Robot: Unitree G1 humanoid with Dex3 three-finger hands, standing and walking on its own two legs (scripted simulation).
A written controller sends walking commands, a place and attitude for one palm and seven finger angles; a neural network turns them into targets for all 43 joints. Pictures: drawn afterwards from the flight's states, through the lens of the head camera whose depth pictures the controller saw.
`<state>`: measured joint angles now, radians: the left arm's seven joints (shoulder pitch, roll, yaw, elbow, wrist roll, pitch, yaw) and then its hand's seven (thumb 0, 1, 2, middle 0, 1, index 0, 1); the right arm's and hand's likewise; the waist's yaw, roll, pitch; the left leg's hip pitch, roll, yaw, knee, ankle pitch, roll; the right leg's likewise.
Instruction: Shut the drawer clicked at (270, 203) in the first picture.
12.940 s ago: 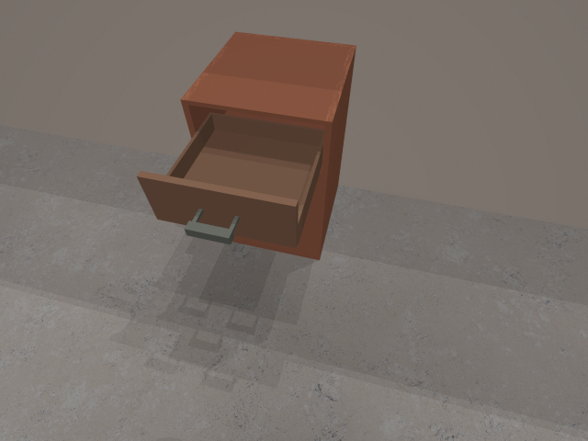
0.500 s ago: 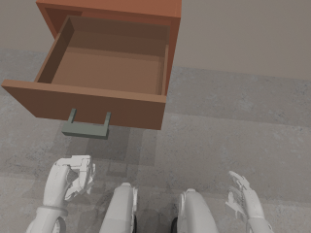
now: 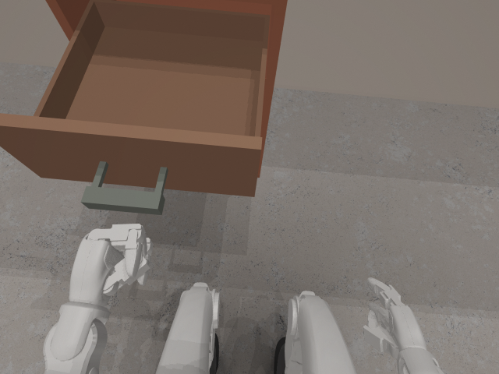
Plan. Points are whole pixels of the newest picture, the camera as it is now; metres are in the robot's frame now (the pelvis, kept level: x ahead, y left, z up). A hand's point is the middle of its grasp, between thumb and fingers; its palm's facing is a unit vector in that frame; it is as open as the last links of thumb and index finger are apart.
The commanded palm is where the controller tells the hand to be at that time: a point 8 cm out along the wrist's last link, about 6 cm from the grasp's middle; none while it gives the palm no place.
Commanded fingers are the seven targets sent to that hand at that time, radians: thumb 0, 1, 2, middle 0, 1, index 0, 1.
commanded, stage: bring the fist close to the handle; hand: left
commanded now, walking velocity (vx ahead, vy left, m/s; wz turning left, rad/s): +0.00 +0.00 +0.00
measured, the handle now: (128, 186) +0.38 +0.21 +0.01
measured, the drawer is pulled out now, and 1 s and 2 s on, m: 0.30 0.25 0.12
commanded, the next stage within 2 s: push the drawer shut in 0.20 s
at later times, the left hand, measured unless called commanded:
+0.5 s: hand (147, 250) +0.29 +0.17 +0.01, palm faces -0.06 -1.00 -0.04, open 3.3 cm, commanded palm +0.29 +0.22 +0.02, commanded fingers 0.00 0.90 0.90 -1.40 -1.60 -1.40 -1.60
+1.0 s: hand (155, 211) +0.35 +0.17 +0.01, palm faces -0.06 -1.00 -0.05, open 3.2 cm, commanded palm +0.35 +0.21 +0.02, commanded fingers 0.00 0.90 0.90 -1.40 -1.60 -1.40 -1.60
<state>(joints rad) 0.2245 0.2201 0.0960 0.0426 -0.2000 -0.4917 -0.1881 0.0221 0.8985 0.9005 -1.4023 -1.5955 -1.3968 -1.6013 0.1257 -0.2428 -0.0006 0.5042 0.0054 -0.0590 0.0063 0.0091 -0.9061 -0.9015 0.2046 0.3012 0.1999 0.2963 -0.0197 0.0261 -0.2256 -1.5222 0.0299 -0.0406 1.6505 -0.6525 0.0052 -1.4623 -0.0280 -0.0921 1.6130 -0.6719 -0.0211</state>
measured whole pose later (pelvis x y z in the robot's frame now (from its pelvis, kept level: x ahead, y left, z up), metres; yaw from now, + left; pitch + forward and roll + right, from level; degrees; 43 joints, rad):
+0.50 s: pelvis +0.00 +0.00 +0.00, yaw +0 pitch +30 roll -4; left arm 0.11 0.24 0.12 0.15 -0.20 -0.47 -0.21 0.02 0.90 0.90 -1.41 -1.60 -1.40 -1.60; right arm 0.12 -0.26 0.01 0.51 0.01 -0.06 -0.01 0.01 -0.91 -0.90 0.20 0.30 0.20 0.30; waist -0.03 0.02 -0.23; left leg -1.54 0.03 -0.05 1.65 -0.65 0.00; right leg -1.47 -0.03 -0.10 1.61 -0.67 -0.02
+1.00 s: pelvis -0.01 +0.01 +0.00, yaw +0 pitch +30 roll -4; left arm -0.17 0.26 0.13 0.35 -0.16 -0.45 -0.15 0.02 0.86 0.94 -1.40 -1.60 -1.40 -1.60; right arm 0.14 -0.26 0.03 0.55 0.00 -0.02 -0.02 0.01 -0.91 -0.90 0.21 0.30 0.20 0.30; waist -0.05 0.02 -0.21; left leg -1.55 0.02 -0.05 1.64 -0.62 0.01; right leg -1.48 -0.03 -0.10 1.59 -0.64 -0.01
